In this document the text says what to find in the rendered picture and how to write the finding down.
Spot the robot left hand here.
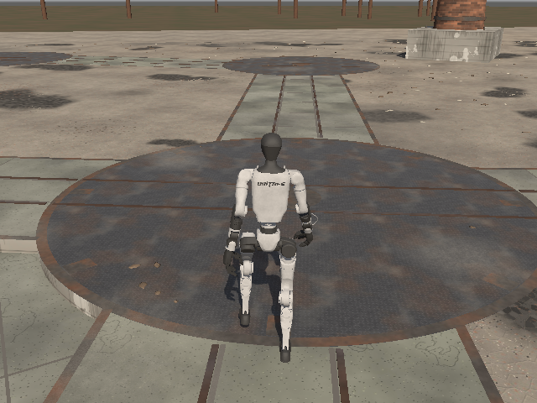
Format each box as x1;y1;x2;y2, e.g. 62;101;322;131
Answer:
223;249;243;276

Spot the robot left foot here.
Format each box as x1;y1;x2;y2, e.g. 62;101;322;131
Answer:
239;307;250;325

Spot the robot left upper arm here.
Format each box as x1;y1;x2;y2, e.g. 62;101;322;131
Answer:
235;169;253;217

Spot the robot right thigh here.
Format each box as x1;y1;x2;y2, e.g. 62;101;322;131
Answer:
279;236;297;306

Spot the left robot forearm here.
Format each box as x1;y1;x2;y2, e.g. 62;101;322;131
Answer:
225;204;242;251

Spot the robot right upper arm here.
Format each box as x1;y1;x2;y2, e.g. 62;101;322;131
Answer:
288;170;308;214

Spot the right robot forearm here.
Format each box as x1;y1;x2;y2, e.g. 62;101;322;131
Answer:
299;202;313;233

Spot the robot right hand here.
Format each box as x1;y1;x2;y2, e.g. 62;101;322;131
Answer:
294;230;313;247

